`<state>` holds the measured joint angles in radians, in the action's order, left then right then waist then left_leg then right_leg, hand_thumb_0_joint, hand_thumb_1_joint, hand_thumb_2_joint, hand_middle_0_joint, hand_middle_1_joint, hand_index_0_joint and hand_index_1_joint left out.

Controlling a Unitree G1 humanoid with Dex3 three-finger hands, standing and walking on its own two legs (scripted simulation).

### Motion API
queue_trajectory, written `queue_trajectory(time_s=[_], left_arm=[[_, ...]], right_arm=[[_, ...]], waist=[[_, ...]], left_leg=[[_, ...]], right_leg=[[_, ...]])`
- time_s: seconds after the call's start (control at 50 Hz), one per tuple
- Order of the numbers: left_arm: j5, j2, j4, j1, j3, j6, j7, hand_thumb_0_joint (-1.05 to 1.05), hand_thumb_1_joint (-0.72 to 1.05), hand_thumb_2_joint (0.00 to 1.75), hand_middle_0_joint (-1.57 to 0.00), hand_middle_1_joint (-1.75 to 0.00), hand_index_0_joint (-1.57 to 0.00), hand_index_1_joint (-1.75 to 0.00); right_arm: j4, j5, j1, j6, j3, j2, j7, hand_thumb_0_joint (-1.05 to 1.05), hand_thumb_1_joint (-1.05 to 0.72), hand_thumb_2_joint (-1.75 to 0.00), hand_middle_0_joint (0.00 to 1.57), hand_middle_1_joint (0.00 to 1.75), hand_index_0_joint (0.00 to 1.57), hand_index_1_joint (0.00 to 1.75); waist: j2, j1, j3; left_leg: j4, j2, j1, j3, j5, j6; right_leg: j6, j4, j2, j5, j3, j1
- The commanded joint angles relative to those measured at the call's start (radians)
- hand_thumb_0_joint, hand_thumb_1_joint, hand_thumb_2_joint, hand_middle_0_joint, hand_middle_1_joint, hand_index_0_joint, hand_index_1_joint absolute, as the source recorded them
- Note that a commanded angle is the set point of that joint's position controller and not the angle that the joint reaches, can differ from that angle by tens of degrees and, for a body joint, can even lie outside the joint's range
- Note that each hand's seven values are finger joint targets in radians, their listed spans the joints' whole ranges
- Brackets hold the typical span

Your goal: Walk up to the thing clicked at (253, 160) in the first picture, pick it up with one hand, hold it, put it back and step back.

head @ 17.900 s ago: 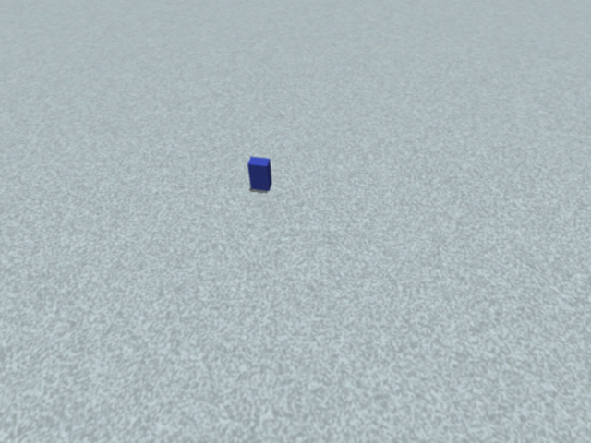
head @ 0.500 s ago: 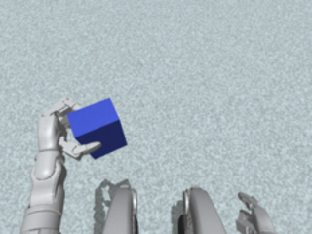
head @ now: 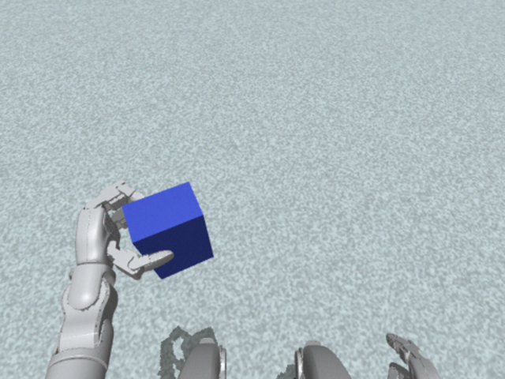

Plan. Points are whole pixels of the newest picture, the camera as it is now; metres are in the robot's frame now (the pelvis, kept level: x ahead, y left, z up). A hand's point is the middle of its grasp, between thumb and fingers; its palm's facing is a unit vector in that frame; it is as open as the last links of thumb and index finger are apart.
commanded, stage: lift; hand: left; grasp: from the side
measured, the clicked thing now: (173, 234) +0.35 +0.14 +0.01
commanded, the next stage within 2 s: hold in 0.64 s
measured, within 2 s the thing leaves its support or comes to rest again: neither
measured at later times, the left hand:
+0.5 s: hand (142, 209) +0.35 +0.17 +0.08, palm faces +0.11 -0.99 -0.02, open 9.9 cm
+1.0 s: hand (142, 200) +0.36 +0.17 +0.10, palm faces +0.11 -0.99 -0.01, open 9.9 cm
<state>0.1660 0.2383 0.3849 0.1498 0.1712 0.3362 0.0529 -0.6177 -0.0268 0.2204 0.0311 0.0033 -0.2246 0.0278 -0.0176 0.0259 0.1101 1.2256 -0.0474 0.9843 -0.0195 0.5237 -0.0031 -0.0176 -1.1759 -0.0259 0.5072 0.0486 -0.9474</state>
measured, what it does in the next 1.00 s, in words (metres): rises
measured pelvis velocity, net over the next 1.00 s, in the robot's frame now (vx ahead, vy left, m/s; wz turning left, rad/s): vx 0.03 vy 0.00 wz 0.00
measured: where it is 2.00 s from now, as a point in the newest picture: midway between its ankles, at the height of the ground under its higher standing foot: outside the picture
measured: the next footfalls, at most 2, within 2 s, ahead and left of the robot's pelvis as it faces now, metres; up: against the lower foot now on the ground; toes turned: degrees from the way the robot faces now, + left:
none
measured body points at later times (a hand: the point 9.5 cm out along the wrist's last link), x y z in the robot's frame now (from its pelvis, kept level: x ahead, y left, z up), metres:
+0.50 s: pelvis +0.02 +0.00 +0.04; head +0.09 +0.01 +0.48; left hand +0.34 +0.23 +0.08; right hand +0.15 -0.25 -0.07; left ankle +0.04 +0.12 -0.64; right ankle +0.04 -0.14 -0.64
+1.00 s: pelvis +0.03 +0.00 +0.05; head +0.08 +0.00 +0.50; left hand +0.34 +0.22 +0.10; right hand +0.16 -0.25 -0.06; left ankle +0.04 +0.12 -0.64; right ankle +0.04 -0.14 -0.64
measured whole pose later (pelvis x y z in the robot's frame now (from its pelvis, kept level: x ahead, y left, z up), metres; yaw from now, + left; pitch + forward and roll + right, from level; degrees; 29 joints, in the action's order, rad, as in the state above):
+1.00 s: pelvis +0.03 +0.00 +0.05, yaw +0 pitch +9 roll -1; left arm 0.17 0.19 0.41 0.12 0.15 0.35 0.06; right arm -0.63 -0.02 0.24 0.00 0.01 -0.22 0.03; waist -0.01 0.02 0.05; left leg 0.93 -0.05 0.64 0.00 0.45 -0.01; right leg -0.01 -0.89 -0.02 0.43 0.04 -0.61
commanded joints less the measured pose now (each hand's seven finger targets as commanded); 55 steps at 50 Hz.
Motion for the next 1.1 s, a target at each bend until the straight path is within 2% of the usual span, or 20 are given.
queue_trajectory(time_s=[0.0,0.02,0.24,0.28,0.38,0.42,0.46,0.52,0.54,0.56,0.58,0.62,0.74,0.8,0.82,0.84,0.86,0.92,0.94,1.08], left_arm=[[0.017,0.106,-0.170,0.215,0.032,0.071,0.014,0.00,-0.11,1.18,-1.30,-1.43,-1.32,-1.42],[0.017,0.151,-0.257,0.277,0.053,0.081,0.011,0.00,-0.12,1.18,-1.30,-1.43,-1.33,-1.43],[0.024,0.092,-0.183,0.214,0.032,0.087,0.010,0.00,-0.14,1.21,-1.31,-1.45,-1.33,-1.45],[0.020,0.121,-0.218,0.232,0.046,0.092,0.010,0.00,-0.13,1.21,-1.30,-1.45,-1.32,-1.45],[0.025,0.092,-0.186,0.213,0.033,0.089,0.016,0.00,-0.13,1.23,-1.31,-1.47,-1.33,-1.47],[0.012,0.134,-0.254,0.253,0.046,0.096,0.007,0.00,-0.12,1.24,-1.31,-1.47,-1.34,-1.47],[0.019,0.070,-0.180,0.195,0.013,0.088,0.010,0.00,-0.12,1.24,-1.32,-1.48,-1.34,-1.48],[0.025,0.103,-0.242,0.251,0.029,0.094,0.009,0.00,-0.13,1.24,-1.32,-1.48,-1.35,-1.48],[0.023,0.063,-0.145,0.191,0.008,0.081,0.014,0.00,-0.12,1.25,-1.33,-1.49,-1.35,-1.49],[0.021,0.100,-0.237,0.257,0.022,0.087,0.011,0.00,-0.12,1.24,-1.33,-1.48,-1.35,-1.49],[0.019,0.081,-0.143,0.189,0.026,0.079,0.012,0.00,-0.12,1.26,-1.33,-1.49,-1.35,-1.50],[0.022,0.118,-0.236,0.263,0.039,0.090,0.015,0.00,-0.13,1.24,-1.34,-1.49,-1.36,-1.49],[0.030,0.060,-0.171,0.181,0.020,0.079,0.021,0.00,-0.13,1.16,-1.32,-1.46,-1.35,-1.45],[0.014,0.101,-0.220,0.225,0.030,0.082,0.015,0.00,-0.13,1.14,-1.32,-1.44,-1.34,-1.44],[0.010,0.074,-0.134,0.179,0.019,0.075,0.017,0.00,-0.12,1.15,-1.33,-1.45,-1.35,-1.44],[0.013,0.111,-0.274,0.256,0.037,0.091,0.010,0.00,-0.11,1.14,-1.32,-1.45,-1.35,-1.44],[0.011,0.083,-0.193,0.219,0.025,0.087,0.009,0.00,-0.12,1.14,-1.33,-1.45,-1.36,-1.44],[0.021,0.097,-0.225,0.234,0.042,0.095,0.005,0.00,-0.12,1.14,-1.33,-1.45,-1.35,-1.44],[0.022,0.065,-0.187,0.206,0.014,0.093,0.008,0.00,-0.13,1.15,-1.33,-1.46,-1.35,-1.45],[0.017,0.062,-0.182,0.202,0.012,0.091,0.005,0.00,-0.13,1.17,-1.34,-1.47,-1.36,-1.47]], right_arm=[[0.110,0.008,0.011,0.045,0.051,-0.150,0.010,0.00,-0.93,-0.90,0.20,0.30,0.20,0.30],[0.108,0.007,0.009,0.047,0.055,-0.154,0.012,0.00,-0.93,-0.90,0.20,0.30,0.20,0.30],[0.107,0.011,0.008,0.046,0.045,-0.129,0.010,0.00,-0.93,-0.90,0.20,0.30,0.20,0.30],[0.104,0.009,0.007,0.044,0.050,-0.133,0.012,0.00,-0.93,-0.90,0.20,0.30,0.20,0.30],[0.107,0.013,0.014,0.040,0.048,-0.133,0.012,0.00,-0.93,-0.90,0.20,0.30,0.20,0.30],[0.100,0.013,0.019,0.033,0.051,-0.135,0.014,0.00,-0.93,-0.90,0.20,0.30,0.20,0.30],[0.104,0.016,0.016,0.033,0.046,-0.132,0.011,0.00,-0.93,-0.90,0.20,0.30,0.20,0.30],[0.094,0.014,0.024,0.029,0.049,-0.135,0.015,0.00,-0.93,-0.90,0.20,0.30,0.20,0.30],[0.092,0.015,0.022,0.028,0.047,-0.135,0.014,0.00,-0.93,-0.90,0.20,0.30,0.20,0.30],[0.087,0.017,0.029,0.027,0.049,-0.136,0.013,0.00,-0.93,-0.90,0.20,0.30,0.20,0.30],[0.089,0.016,0.025,0.025,0.050,-0.135,0.013,0.00,-0.93,-0.90,0.20,0.30,0.20,0.30],[0.092,0.014,0.022,0.023,0.054,-0.137,0.013,0.00,-0.93,-0.90,0.20,0.30,0.20,0.30],[0.098,0.014,0.016,0.017,0.055,-0.133,0.007,0.00,-0.93,-0.90,0.20,0.30,0.20,0.30],[0.102,0.015,0.008,0.012,0.056,-0.136,0.007,0.00,-0.94,-0.90,0.20,0.30,0.20,0.30],[0.103,0.015,0.006,0.010,0.057,-0.137,0.006,0.00,-0.94,-0.90,0.20,0.30,0.20,0.30],[0.104,0.017,0.009,0.011,0.056,-0.134,0.005,0.00,-0.94,-0.90,0.20,0.30,0.20,0.30],[0.113,0.015,-0.005,0.011,0.053,-0.131,0.007,0.00,-0.94,-0.90,0.20,0.30,0.20,0.30],[0.107,0.016,-0.001,0.013,0.051,-0.130,0.009,0.00,-0.95,-0.90,0.20,0.30,0.20,0.30],[0.107,0.015,0.001,0.014,0.051,-0.133,0.009,0.00,-0.95,-0.91,0.20,0.30,0.20,0.30],[0.110,0.015,-0.012,0.012,0.052,-0.133,0.003,0.00,-0.95,-0.91,0.20,0.30,0.20,0.30]], waist=[[-0.014,0.018,0.333],[-0.041,0.004,0.349],[-0.001,0.010,0.251],[-0.028,-0.003,0.268],[0.001,0.013,0.280],[-0.040,-0.001,0.292],[-0.006,0.011,0.268],[-0.025,0.011,0.276],[-0.003,0.020,0.256],[-0.025,0.010,0.263],[0.001,0.011,0.238],[-0.011,0.005,0.257],[0.014,0.007,0.253],[-0.005,0.003,0.235],[0.009,0.009,0.226],[-0.029,-0.006,0.263],[-0.003,0.006,0.234],[-0.008,-0.004,0.245],[0.008,0.010,0.240],[0.000,0.000,0.195]], left_leg=[[-0.237,0.021,-0.295,-0.033,-0.214,0.008],[-0.249,0.021,-0.316,-0.029,-0.214,0.007],[-0.326,0.028,-0.331,-0.010,-0.188,0.010],[-0.333,0.031,-0.357,-0.003,-0.211,0.008],[-0.344,0.032,-0.393,0.000,-0.262,0.011],[-0.359,0.032,-0.428,0.002,-0.276,0.007],[-0.369,0.028,-0.437,-0.005,-0.293,0.005],[-0.373,0.028,-0.466,-0.001,-0.339,0.005],[-0.374,0.029,-0.461,-0.002,-0.346,0.006],[-0.376,0.026,-0.463,-0.002,-0.359,0.005],[-0.378,0.029,-0.453,-0.002,-0.358,0.006],[-0.382,0.031,-0.459,0.008,-0.353,0.009],[-0.395,0.031,-0.474,0.013,-0.381,0.009],[-0.411,0.032,-0.482,0.013,-0.359,0.007],[-0.415,0.030,-0.485,0.010,-0.358,0.007],[-0.419,0.029,-0.508,0.010,-0.371,0.003],[-0.420,0.032,-0.497,0.010,-0.349,0.006],[-0.427,0.034,-0.508,0.012,-0.352,0.007],[-0.432,0.031,-0.519,0.010,-0.353,0.007],[-0.464,0.028,-0.514,0.001,-0.322,0.001]], right_leg=[[0.036,0.194,0.037,-0.228,0.006,0.194],[0.036,0.205,0.034,-0.233,0.002,0.214],[0.030,0.295,0.034,-0.220,-0.005,0.298],[0.031,0.302,0.030,-0.239,-0.011,0.321],[0.027,0.322,0.035,-0.300,-0.011,0.374],[0.031,0.329,0.033,-0.306,-0.014,0.374],[0.033,0.334,0.040,-0.312,-0.003,0.379],[0.032,0.338,0.039,-0.357,-0.006,0.397],[0.031,0.343,0.040,-0.362,-0.005,0.396],[0.033,0.343,0.038,-0.376,-0.006,0.404],[0.031,0.349,0.039,-0.375,-0.005,0.409],[0.027,0.363,0.035,-0.383,-0.012,0.435],[0.026,0.374,0.037,-0.414,-0.011,0.465],[0.027,0.385,0.036,-0.388,-0.010,0.462],[0.029,0.387,0.037,-0.381,-0.008,0.456],[0.031,0.383,0.036,-0.388,-0.009,0.469],[0.027,0.392,0.036,-0.376,-0.009,0.464],[0.025,0.399,0.035,-0.380,-0.011,0.489],[0.026,0.401,0.037,-0.379,-0.010,0.480],[0.030,0.416,0.040,-0.339,0.001,0.481]])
